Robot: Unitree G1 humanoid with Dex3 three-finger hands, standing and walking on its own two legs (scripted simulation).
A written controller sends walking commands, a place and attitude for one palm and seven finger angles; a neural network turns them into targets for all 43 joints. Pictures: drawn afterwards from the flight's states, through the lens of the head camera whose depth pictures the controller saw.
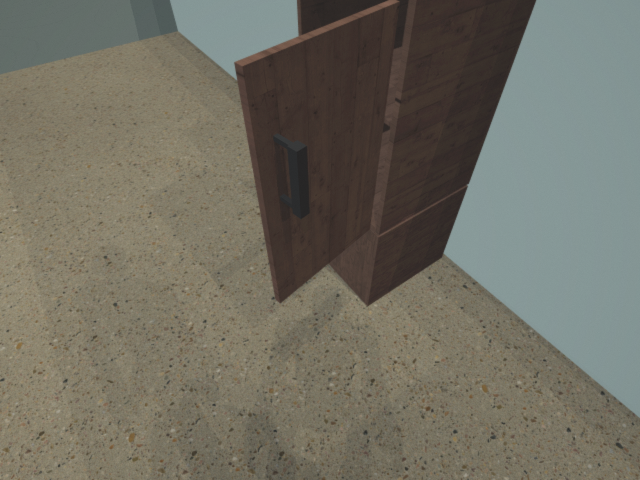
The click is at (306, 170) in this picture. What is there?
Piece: cupboard door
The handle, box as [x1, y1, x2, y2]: [273, 133, 309, 218]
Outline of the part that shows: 277,133 273,136 274,140 285,147 288,152 291,197 289,198 283,194 280,196 280,199 292,208 294,214 301,218 309,212 306,145 297,140 292,142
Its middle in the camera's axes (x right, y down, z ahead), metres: -0.05 -0.11 +0.67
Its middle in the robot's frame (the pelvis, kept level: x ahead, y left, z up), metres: +0.58 +0.09 +0.04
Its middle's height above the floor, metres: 0.82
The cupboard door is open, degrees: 100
